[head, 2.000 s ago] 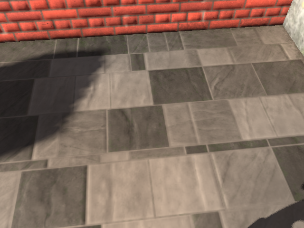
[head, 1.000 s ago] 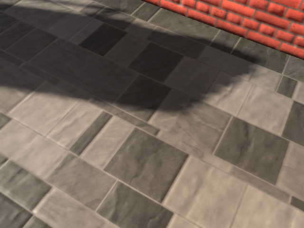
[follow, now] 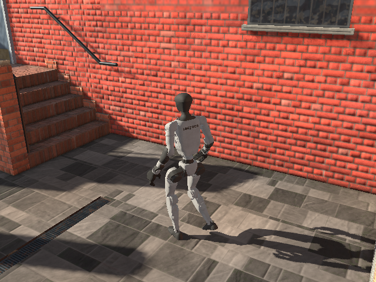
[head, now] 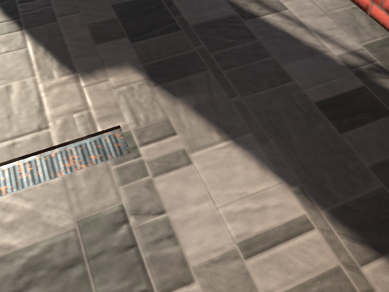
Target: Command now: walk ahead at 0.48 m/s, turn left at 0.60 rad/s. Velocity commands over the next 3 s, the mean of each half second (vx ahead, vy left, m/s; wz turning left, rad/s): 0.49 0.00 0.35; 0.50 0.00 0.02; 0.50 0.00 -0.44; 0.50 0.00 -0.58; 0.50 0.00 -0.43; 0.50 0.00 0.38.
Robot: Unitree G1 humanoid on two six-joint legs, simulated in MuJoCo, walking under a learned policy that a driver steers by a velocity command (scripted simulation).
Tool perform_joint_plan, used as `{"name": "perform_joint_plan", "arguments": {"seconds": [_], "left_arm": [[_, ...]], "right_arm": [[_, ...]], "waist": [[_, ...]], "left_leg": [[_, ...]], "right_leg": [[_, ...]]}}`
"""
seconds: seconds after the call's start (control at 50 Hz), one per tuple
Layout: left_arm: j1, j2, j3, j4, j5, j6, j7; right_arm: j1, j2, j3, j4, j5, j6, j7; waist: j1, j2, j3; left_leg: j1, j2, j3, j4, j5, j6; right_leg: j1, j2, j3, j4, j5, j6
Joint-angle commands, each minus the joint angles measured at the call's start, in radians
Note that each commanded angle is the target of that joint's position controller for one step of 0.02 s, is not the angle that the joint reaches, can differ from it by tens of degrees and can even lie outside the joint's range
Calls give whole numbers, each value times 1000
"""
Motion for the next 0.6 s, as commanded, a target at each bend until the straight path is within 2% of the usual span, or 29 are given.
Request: {"name": "perform_joint_plan", "arguments": {"seconds": [0.02,0.06,0.1,0.16,0.18,0.22,0.26,0.32,0.34,0.36,0.38,0.4,0.42,0.44,0.46,0.48,0.5,0.52,0.56,0.6], "left_arm": [[3,136,34,-89,18,-17,1],[1,112,28,-86,31,2,0],[-75,90,20,-112,38,10,2],[-189,51,3,-130,32,1,-9],[-231,41,-3,-137,28,-5,-16],[-289,49,-1,-152,15,-13,-27],[-315,72,6,-164,11,-18,-36],[-280,98,21,-166,11,-21,-41],[-229,110,29,-156,12,-22,-39],[-118,137,46,-129,16,-24,-33],[44,180,58,-111,28,-25,-27],[156,255,83,-76,33,-15,-28],[189,170,64,-58,2,-10,-38],[120,122,48,-66,-3,-5,-33],[54,106,40,-78,10,4,-29],[15,89,32,-76,17,7,-29],[-4,72,25,-77,26,2,-27],[-13,66,23,-76,27,0,-27],[-1,74,25,-60,14,-7,-27],[16,101,32,-43,9,-7,-22]], "right_arm": [[18,-127,-38,-62,-19,-25,-13],[25,-125,-36,-38,-7,-32,-22],[47,-141,-40,-15,-5,-31,-36],[82,-136,-35,19,-1,-26,-46],[107,-138,-34,33,1,-27,-47],[154,-150,-35,64,5,-28,-46],[181,-147,-34,86,8,-24,-46],[190,-151,-38,109,3,-8,-49],[177,-153,-38,108,3,-4,-49],[165,-136,-31,106,-1,-1,-47],[159,-102,-14,84,-16,1,-48],[315,-21,10,89,1,-13,-45],[291,-72,8,93,11,-23,-44],[169,-143,-14,74,26,-26,-43],[88,-136,-9,49,19,-29,-44],[45,-120,-8,36,2,-32,-41],[55,-107,-11,39,-7,-32,-40],[79,-88,-8,50,-5,-28,-39],[96,-57,0,62,-8,-20,-39],[35,-41,8,41,-17,-20,-41]], "waist": [[-2,61,-138],[7,54,-111],[-10,51,-73],[-61,74,-61],[-84,74,-58],[-111,79,-43],[-118,89,-31],[-89,118,-33],[-58,127,-56],[2,109,-132],[72,54,-289],[40,-220,-455],[63,-243,-445],[77,-127,-267],[55,-48,-175],[30,-24,-91],[1,-48,-80],[-14,-72,-81],[-26,-83,-86],[-16,-65,-65]], "left_leg": [[275,266,-411,-314,131,205],[191,248,-349,-333,216,214],[142,218,-301,-342,238,202],[122,165,-219,-327,189,144],[116,166,-215,-329,157,134],[149,196,-245,-324,104,131],[243,236,-288,-276,113,127],[362,288,-337,-209,243,105],[377,277,-330,-153,378,92],[367,225,-289,-17,519,68],[240,169,-244,230,415,32],[-132,2,-151,622,-81,-60],[-294,-3,-201,745,-385,-69],[-367,56,-197,790,-319,-65],[-356,106,-144,761,-243,-63],[-345,140,-120,689,-189,-66],[-291,174,-119,630,-142,-67],[-249,182,-109,598,-120,-73],[-235,190,-84,537,-103,-88],[-271,201,-70,430,-39,-107]], "right_leg": [[-251,-64,56,-43,99,7],[-236,-58,32,-112,125,42],[-259,-41,17,-230,225,69],[-193,-2,-5,-496,456,72],[-155,14,-15,-558,515,69],[-132,28,-10,-625,558,55],[-168,29,7,-678,513,27],[-155,38,3,-710,362,-22],[-83,58,-22,-730,318,-44],[78,69,-43,-755,346,-78],[360,-54,76,-700,398,-143],[755,-276,511,-747,200,-317],[770,-322,744,-902,-50,-324],[636,-292,621,-929,-127,-273],[497,-251,498,-944,-59,-243],[374,-210,411,-974,46,-241],[308,-174,349,-996,130,-228],[274,-148,303,-1016,188,-225],[245,-136,232,-1041,304,-241],[242,-137,180,-1066,388,-252]]}}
